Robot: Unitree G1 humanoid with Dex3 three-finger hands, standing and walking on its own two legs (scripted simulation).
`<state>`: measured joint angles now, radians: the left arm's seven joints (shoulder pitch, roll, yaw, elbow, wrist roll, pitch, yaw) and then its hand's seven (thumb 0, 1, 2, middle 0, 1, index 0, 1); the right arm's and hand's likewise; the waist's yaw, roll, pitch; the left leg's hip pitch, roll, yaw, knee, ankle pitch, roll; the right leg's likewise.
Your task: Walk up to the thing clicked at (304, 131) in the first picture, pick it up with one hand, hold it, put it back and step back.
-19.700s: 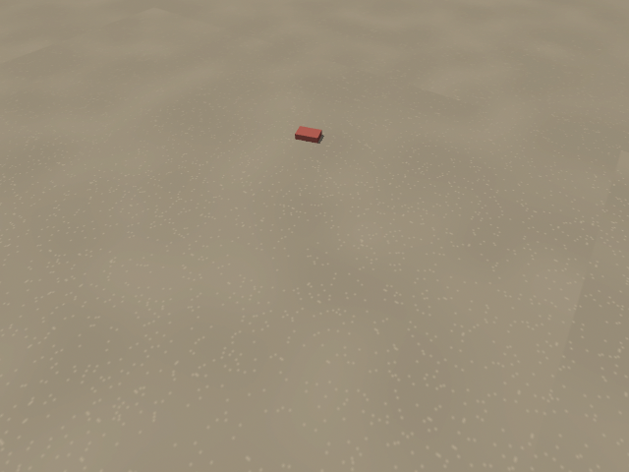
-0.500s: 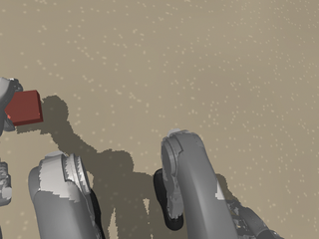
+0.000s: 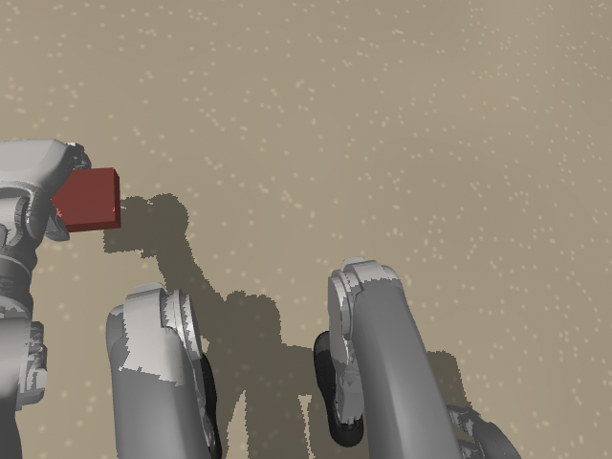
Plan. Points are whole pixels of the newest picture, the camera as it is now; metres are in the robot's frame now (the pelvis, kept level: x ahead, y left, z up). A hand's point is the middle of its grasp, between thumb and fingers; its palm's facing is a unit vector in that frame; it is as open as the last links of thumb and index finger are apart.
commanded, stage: lift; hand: left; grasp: from above
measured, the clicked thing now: (66, 201) +0.46 +0.31 -0.17
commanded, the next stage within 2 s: hold in 1.46 s
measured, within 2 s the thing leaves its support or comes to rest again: neither
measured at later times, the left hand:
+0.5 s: hand out of the picture +0.38 +0.31 +0.04, palm faces -0.43 -0.08 -0.90, open 10.7 cm
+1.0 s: hand out of the picture +0.32 +0.29 +0.23, palm faces -0.45 -0.10 -0.89, open 10.8 cm
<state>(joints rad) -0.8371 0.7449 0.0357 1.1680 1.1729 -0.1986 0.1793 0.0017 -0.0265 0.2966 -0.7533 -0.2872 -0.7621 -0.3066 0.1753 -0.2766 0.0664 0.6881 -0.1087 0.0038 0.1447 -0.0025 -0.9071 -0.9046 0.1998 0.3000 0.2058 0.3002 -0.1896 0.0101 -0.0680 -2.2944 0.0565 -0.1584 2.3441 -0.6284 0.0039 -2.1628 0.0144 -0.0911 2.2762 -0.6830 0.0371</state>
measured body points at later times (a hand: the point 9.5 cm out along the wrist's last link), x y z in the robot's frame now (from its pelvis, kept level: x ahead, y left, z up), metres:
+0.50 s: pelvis +0.00 +0.00 +0.12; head +0.16 +0.05 +0.53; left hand +0.39 +0.31 +0.09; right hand +0.14 -0.26 +0.00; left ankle +0.09 +0.13 -0.31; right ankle +0.10 -0.13 -0.31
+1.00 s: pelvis +0.02 +0.00 +0.30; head +0.10 +0.03 +0.74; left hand +0.34 +0.29 +0.28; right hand +0.17 -0.24 +0.18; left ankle +0.09 +0.13 -0.31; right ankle +0.10 -0.13 -0.31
